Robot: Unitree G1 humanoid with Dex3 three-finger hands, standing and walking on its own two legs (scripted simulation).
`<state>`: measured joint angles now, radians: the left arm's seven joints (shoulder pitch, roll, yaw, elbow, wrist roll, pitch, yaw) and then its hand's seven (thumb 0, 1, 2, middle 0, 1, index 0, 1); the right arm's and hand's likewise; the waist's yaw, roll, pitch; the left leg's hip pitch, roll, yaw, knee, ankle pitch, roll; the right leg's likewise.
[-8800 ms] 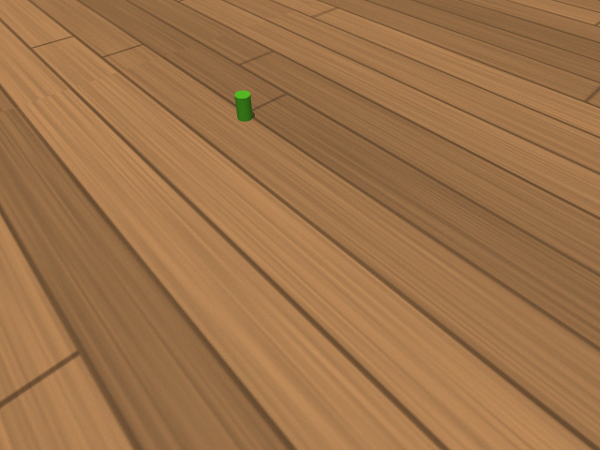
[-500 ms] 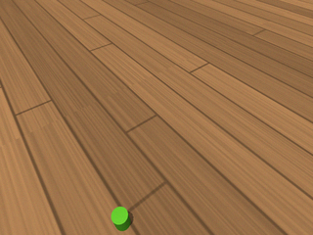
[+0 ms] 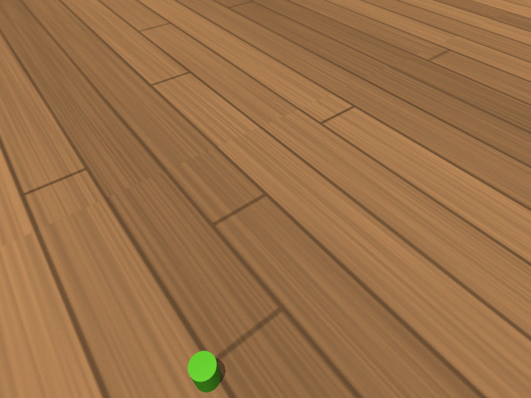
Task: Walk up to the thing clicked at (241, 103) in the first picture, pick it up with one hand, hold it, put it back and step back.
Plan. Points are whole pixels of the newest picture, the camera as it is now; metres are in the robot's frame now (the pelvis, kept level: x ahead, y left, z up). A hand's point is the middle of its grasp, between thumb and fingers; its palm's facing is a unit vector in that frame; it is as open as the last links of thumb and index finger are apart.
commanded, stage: stand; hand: left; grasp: from the side
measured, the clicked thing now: (205, 372) +0.34 +0.20 -0.71
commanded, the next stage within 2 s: go down in 0.14 s
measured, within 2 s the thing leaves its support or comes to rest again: neither
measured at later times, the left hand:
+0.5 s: hand out of the picture +0.15 +0.26 -0.17, palm faces +0.05 -0.95 -0.32, open 11.3 cm
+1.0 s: hand out of the picture +0.13 +0.28 -0.21, palm faces +0.05 -0.94 -0.34, open 16.5 cm
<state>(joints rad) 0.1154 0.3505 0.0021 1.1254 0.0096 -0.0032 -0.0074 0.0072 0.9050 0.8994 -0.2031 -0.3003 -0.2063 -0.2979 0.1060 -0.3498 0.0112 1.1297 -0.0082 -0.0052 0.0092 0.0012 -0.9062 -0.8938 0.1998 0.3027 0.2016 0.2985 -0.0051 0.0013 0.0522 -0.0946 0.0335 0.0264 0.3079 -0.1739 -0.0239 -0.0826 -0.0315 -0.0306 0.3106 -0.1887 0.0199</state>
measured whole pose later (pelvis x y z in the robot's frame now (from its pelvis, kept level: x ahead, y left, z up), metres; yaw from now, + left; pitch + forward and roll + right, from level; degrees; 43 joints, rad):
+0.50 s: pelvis -0.02 +0.00 -0.02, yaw +0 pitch +6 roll +0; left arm -0.06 0.35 0.19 1.04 0.06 -0.01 -0.04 0.01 0.45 0.48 -0.07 -0.14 -0.08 -0.13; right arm 0.21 -0.25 -0.01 0.80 0.02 -0.04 -0.02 0.00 -0.97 -0.91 0.20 0.30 0.20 0.30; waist -0.03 -0.02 0.02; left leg -0.44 0.04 0.02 0.61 -0.28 -0.02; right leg -0.43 -0.03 -0.03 0.61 -0.29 0.01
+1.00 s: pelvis -0.02 +0.01 -0.09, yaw +0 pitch +15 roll -2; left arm 0.24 0.34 0.24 0.49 0.06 0.16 -0.08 0.00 -0.49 0.27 -0.08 -0.33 -0.10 -0.31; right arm 0.19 -0.23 -0.01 0.57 0.01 -0.13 -0.06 0.01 -0.92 -0.89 0.20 0.30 0.20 0.30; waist -0.03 0.00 -0.09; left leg -0.85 0.05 -0.02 1.09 -0.50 -0.01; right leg -0.81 -0.03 -0.04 1.04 -0.49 0.03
